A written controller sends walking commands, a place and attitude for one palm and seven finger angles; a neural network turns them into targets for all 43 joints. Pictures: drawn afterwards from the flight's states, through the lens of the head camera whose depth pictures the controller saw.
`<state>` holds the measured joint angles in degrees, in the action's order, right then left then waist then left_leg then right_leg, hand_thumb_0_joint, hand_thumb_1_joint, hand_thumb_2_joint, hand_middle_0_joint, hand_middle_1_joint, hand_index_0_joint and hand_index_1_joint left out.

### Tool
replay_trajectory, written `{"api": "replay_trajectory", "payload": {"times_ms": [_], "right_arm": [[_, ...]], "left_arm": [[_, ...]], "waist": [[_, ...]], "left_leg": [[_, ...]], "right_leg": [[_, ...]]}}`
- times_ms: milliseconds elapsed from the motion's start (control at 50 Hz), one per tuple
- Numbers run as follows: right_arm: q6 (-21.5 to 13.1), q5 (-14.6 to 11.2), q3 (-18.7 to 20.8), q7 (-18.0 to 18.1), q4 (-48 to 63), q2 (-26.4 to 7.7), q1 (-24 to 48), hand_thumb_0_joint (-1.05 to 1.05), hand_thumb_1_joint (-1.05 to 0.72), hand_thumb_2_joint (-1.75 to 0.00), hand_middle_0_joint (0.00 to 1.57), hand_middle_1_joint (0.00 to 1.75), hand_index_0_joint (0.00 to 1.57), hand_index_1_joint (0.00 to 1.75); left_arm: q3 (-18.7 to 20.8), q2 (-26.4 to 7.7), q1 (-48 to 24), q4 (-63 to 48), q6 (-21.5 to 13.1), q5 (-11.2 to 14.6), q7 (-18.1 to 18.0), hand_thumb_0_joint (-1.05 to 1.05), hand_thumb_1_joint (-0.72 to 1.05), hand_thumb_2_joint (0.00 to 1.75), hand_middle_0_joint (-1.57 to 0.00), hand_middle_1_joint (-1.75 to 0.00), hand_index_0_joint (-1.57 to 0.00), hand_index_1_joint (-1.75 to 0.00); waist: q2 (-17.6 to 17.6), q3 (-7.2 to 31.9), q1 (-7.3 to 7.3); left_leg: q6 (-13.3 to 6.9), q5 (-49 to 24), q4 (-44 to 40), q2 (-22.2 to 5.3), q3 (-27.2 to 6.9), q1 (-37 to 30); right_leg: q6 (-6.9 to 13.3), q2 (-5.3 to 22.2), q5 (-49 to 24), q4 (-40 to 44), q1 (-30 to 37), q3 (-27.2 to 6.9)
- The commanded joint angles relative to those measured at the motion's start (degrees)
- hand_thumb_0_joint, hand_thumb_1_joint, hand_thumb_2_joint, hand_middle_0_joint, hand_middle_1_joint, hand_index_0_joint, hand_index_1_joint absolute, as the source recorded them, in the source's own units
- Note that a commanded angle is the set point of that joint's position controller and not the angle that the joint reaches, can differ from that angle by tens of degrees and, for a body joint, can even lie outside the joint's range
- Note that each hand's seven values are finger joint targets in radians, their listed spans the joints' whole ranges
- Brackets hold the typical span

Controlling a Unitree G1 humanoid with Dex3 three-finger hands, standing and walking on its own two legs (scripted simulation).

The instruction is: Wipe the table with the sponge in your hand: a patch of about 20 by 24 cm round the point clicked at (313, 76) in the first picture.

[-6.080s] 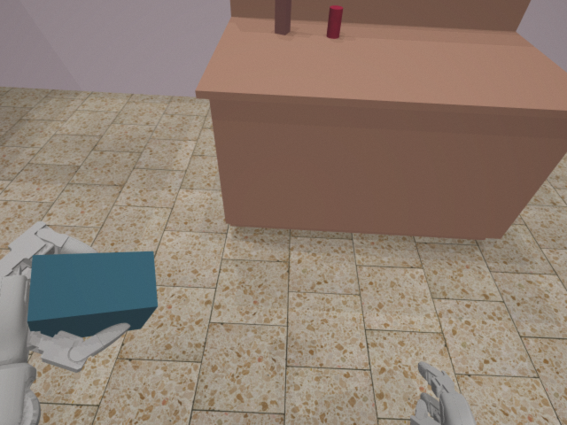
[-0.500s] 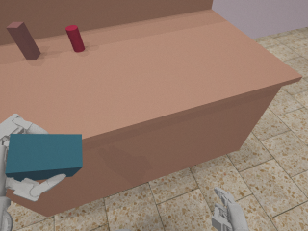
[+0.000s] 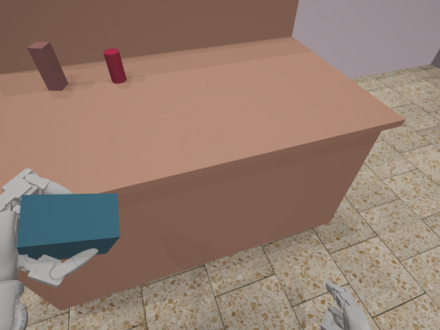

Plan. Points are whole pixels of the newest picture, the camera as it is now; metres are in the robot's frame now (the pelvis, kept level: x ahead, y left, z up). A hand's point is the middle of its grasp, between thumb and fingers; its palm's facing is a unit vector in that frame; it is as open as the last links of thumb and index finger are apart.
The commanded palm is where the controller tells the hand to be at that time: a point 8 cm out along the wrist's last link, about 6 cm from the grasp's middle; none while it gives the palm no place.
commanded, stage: come to a stop and stand still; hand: left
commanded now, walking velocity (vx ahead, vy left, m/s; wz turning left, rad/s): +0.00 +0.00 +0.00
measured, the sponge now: (83, 227) +0.22 +0.21 +0.15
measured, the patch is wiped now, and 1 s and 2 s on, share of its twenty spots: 0.00 0.00 0.00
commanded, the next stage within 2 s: look again from close up in 0.44 s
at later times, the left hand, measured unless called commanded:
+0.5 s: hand (42, 243) +0.19 +0.25 +0.15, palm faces +0.38 -0.82 -0.42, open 10.4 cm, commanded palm +0.14 +0.30 +0.18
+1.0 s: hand (2, 223) +0.21 +0.32 +0.16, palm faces +0.41 -0.84 -0.36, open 10.4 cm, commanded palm +0.15 +0.34 +0.18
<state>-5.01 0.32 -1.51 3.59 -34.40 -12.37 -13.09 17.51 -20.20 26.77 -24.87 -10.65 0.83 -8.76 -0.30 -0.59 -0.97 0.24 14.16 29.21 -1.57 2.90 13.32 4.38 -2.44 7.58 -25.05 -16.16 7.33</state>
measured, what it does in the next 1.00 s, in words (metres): shifts its weight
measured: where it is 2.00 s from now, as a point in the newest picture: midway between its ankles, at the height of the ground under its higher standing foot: outside the picture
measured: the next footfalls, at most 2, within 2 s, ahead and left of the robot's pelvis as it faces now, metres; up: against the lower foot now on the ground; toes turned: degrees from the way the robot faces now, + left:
left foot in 1.52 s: +0.19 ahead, +0.19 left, +0.00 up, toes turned -2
right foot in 1.78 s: +0.22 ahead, +0.01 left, +0.00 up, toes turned -5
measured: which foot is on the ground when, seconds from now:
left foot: down 0.00-1.00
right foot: down 0.00-1.00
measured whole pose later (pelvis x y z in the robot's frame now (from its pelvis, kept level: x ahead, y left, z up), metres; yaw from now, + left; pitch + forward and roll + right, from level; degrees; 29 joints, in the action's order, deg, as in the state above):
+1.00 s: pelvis +0.00 +0.06 +0.00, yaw +1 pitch -4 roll -1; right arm -11.5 -0.1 -2.6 -0.3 -33.1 -10.2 -14.4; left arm 21.0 -22.0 19.7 -22.2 -15.7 0.7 -4.0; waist 3.8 -4.7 -3.0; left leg -4.7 13.6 29.4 4.2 1.2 12.4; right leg 0.5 -1.1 12.4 -29.0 -16.4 1.2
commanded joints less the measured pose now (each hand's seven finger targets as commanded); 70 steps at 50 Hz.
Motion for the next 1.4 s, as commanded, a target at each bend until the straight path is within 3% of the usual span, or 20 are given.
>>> {"api": "replay_trajectory", "payload": {"times_ms": [0,60,200,260,500,520,540,560,600,680,760,800,880,980,1080,1240,1280,1320,1360,1380], "right_arm": [[-2.5,0.3,2.6,0.2,7.8,-5.6,5.0,0.0,-0.9,-0.9,0.2,0.3,0.2,0.3],[-1.8,0.3,2.0,0.3,7.2,-4.9,4.9,0.0,-0.9,-0.9,0.2,0.3,0.2,0.3],[-1.5,0.4,1.9,0.6,8.5,-5.8,5.6,0.0,-0.9,-0.9,0.2,0.3,0.2,0.3],[-1.8,0.2,1.8,0.6,8.5,-5.7,5.2,0.0,-0.9,-0.9,0.2,0.3,0.2,0.3],[-2.7,0.1,2.5,0.4,7.6,-6.1,5.1,0.0,-0.9,-0.9,0.2,0.3,0.2,0.3],[-5.7,0.5,3.4,0.4,5.4,-6.2,-4.5,0.0,-0.9,-0.9,0.2,0.3,0.2,0.3],[-5.2,-0.2,1.1,0.5,3.7,-0.3,1.2,0.0,-0.9,-0.9,0.2,0.3,0.2,0.3],[-6.5,-0.3,2.4,0.8,5.7,-2.9,4.4,0.0,-0.9,-0.9,0.2,0.3,0.2,0.3],[-6.7,-0.9,3.5,-1.1,8.6,-5.0,2.6,0.0,-0.9,-0.9,0.2,0.3,0.2,0.3],[-8.3,-1.2,2.3,-2.6,9.2,-5.4,3.5,0.0,-0.9,-0.9,0.2,0.3,0.2,0.3],[-8.8,-1.5,2.5,-2.5,10.3,-6.3,4.6,0.0,-0.9,-0.9,0.2,0.3,0.2,0.3],[-8.9,-1.2,2.6,-2.4,10.7,-6.5,5.3,0.0,-0.9,-0.9,0.2,0.3,0.2,0.3],[-9.4,-1.0,2.7,-2.7,10.9,-5.6,5.2,0.0,-0.9,-0.9,0.2,0.3,0.2,0.3],[-9.9,-0.4,3.2,-3.5,10.1,-6.2,4.4,0.0,-0.9,-0.9,0.2,0.3,0.2,0.3],[-8.5,0.1,3.2,-3.1,9.7,-6.9,4.6,0.0,-0.9,-0.9,0.2,0.3,0.2,0.3],[-5.5,-0.1,3.1,-2.8,11.0,-6.4,4.3,0.0,-0.9,-0.9,0.2,0.3,0.2,0.3],[-4.7,-0.5,3.4,-3.1,11.6,-6.6,5.0,0.0,-0.9,-0.9,0.2,0.3,0.2,0.3],[-4.4,-0.8,3.9,-3.4,11.9,-6.5,5.5,0.0,-0.9,-0.9,0.2,0.3,0.2,0.3],[-4.5,-1.1,4.3,-4.2,12.0,-6.4,6.1,0.0,-0.9,-0.9,0.2,0.3,0.2,0.3],[-4.1,-0.8,3.9,-4.4,11.4,-6.2,5.4,0.0,-0.9,-0.9,0.2,0.3,0.2,0.3]], "left_arm": [[6.0,-9.9,-8.2,-12.9,-2.9,0.5,-1.4,0.0,0.1,1.3,-1.2,-1.6,-1.2,-1.6],[6.0,-9.8,-6.7,-12.4,-2.2,0.8,-1.8,0.0,0.1,1.3,-1.2,-1.6,-1.2,-1.6],[7.4,-11.4,-7.3,-16.4,-2.6,0.5,-1.8,0.0,0.1,1.3,-1.2,-1.6,-1.2,-1.6],[6.7,-9.8,-3.4,-12.9,-2.6,0.5,-1.7,0.0,0.1,1.3,-1.2,-1.6,-1.2,-1.6],[6.6,-10.4,-7.2,-14.8,-3.3,-0.1,-1.6,0.0,0.1,1.3,-1.2,-1.6,-1.2,-1.6],[40.5,-59.1,-68.3,-29.1,-8.7,-7.9,-0.8,0.0,0.1,1.3,-1.2,-1.6,-1.2,-1.6],[18.5,-24.8,-36.9,4.1,-7.2,-2.4,1.8,0.0,0.1,1.3,-1.2,-1.6,-1.2,-1.6],[12.5,-15.3,-19.1,11.4,-6.4,0.4,2.7,0.0,0.1,1.3,-1.2,-1.6,-1.2,-1.6],[6.6,-8.2,-10.0,1.5,-9.2,3.1,4.1,0.0,0.1,1.3,-1.2,-1.6,-1.2,-1.6],[5.2,-9.7,-9.9,-8.8,-9.7,2.5,3.3,0.0,0.1,1.3,-1.2,-1.6,-1.2,-1.6],[9.6,-12.2,-10.9,-8.0,-9.1,1.9,2.9,0.0,0.1,1.3,-1.2,-1.6,-1.2,-1.6],[12.8,-15.5,-15.0,-11.5,-9.5,1.3,3.0,0.0,0.1,1.3,-1.2,-1.6,-1.2,-1.6],[10.2,-12.3,-17.6,-13.2,-10.0,0.9,3.4,0.0,0.1,1.3,-1.2,-1.6,-1.2,-1.6],[6.9,-8.5,-14.7,-12.6,-9.3,0.5,3.5,0.0,0.1,1.3,-1.2,-1.6,-1.2,-1.6],[6.0,-7.8,-15.9,-11.5,-8.4,0.4,3.1,0.0,0.1,1.3,-1.2,-1.6,-1.2,-1.6],[8.2,-9.8,-14.6,-13.0,-7.6,0.9,2.5,0.0,0.1,1.3,-1.2,-1.6,-1.2,-1.6],[9.0,-10.4,-12.5,-14.2,-7.3,1.3,2.5,0.0,0.1,1.3,-1.2,-1.6,-1.2,-1.6],[10.4,-11.3,-9.9,-14.9,-7.2,2.0,2.1,0.0,0.1,1.3,-1.2,-1.6,-1.2,-1.6],[12.3,-12.6,-9.5,-17.3,-8.8,2.2,1.2,0.0,0.1,1.3,-1.2,-1.6,-1.2,-1.6],[12.6,-12.5,-8.1,-17.7,-9.4,2.4,0.8,0.0,0.1,1.3,-1.2,-1.6,-1.2,-1.6]], "waist": [[2.3,2.9,0.92],[3.8,4.5,1.03],[-5.6,2.8,0.61],[-4.9,3.2,0.36],[-1.1,3.1,0.72],[12.0,-4.1,1.15],[8.7,13.4,0.45],[-0.7,6.1,-3.69],[-4.4,6.1,-2.76],[2.1,2.6,-2.36],[-0.4,2.3,-2.1],[-5.9,0.9,-1.73],[-7.5,2.4,-1.49],[-4.6,2.3,-1.26],[-5.2,1.3,-0.48],[-4.5,5.7,0.18],[-1.9,8.1,-0.26],[4.6,10.3,-0.81],[7.7,8.1,-1.89],[4.1,4.9,-2.02]], "left_leg": [[-0.9,8.2,0.7,-0.1,-3.0,4.0],[-1.2,6.3,0.4,0.0,-3.9,2.0],[-1.8,9.2,-11.4,-3.1,-7.8,8.6],[-2.0,9.1,-12.9,-4.2,-8.5,10.9],[-1.4,9.8,-6.0,-1.3,-6.0,6.8],[-0.7,3.0,3.6,1.6,-1.1,4.7],[-2.7,1.2,4.5,2.6,-2.5,-0.5],[-1.5,5.2,2.1,3.4,-1.3,-3.8],[-2.2,9.9,-1.6,2.9,-1.0,0.3],[-2.9,10.9,-9.7,0.3,-5.4,7.3],[-4.1,15.3,-14.2,-3.5,-9.7,13.3],[-4.6,20.7,-17.4,-5.0,-11.1,15.7],[-4.8,18.7,-16.7,-5.6,-12.2,15.4],[-4.4,24.1,-14.7,-3.7,-11.6,14.2],[-3.9,17.6,-12.2,-4.4,-13.0,6.4],[0.0,-20.6,-2.2,-5.5,-10.2,-5.7],[0.7,-23.7,5.2,-3.4,-5.9,-1.3],[2.2,-19.9,20.3,1.2,-1.8,9.4],[0.3,13.7,33.7,2.5,-4.8,26.6],[-1.4,19.9,32.8,-1.9,-11.4,28.7]], "right_leg": [[-2.3,12.6,25.6,15.7,0.8,-19.5],[-1.9,12.9,25.0,15.0,1.0,-17.3],[-3.9,6.5,17.8,8.9,8.5,-11.8],[-4.3,5.2,12.0,6.5,12.3,-10.6],[-3.0,8.3,20.2,11.3,5.0,-15.5],[-12.9,8.9,11.7,17.3,-7.7,-15.9],[-6.1,14.2,17.1,11.0,2.1,-13.2],[-4.4,10.6,22.8,15.5,-2.8,-19.8],[-4.4,12.1,27.0,14.3,3.0,-20.2],[-4.7,6.8,22.4,7.2,8.3,-13.9],[-4.5,4.8,16.4,-0.4,12.2,-11.2],[-4.4,3.2,14.4,-4.5,12.7,-10.2],[-4.2,3.4,8.4,-5.4,15.7,-9.7],[-2.6,2.7,14.3,-3.2,13.9,-10.6],[-0.9,1.6,13.8,-3.9,5.8,-11.5],[0.3,1.4,-2.9,-9.7,3.4,-8.6],[2.2,2.9,-9.8,-8.7,10.1,-12.6],[7.9,10.0,-19.2,-6.6,19.1,-23.9],[15.6,21.6,-23.1,-0.9,25.7,-41.8],[14.1,23.7,-21.6,-1.1,22.0,-41.4]]}}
